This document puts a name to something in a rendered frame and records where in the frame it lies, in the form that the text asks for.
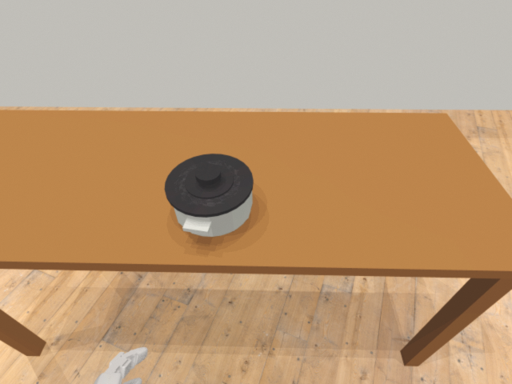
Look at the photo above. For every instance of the lid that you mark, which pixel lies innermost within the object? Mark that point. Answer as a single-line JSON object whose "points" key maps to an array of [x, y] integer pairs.
{"points": [[190, 197]]}

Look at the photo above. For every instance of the pot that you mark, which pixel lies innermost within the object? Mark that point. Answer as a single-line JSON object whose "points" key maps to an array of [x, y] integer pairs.
{"points": [[218, 225]]}

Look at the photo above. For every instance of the left robot hand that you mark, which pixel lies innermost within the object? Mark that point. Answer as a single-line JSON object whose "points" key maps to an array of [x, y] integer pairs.
{"points": [[121, 365]]}

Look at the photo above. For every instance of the knob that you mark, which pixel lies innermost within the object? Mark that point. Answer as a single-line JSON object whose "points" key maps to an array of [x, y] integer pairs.
{"points": [[208, 174]]}

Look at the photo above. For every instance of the table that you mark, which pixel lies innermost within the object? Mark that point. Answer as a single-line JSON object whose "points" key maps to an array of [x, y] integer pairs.
{"points": [[350, 194]]}

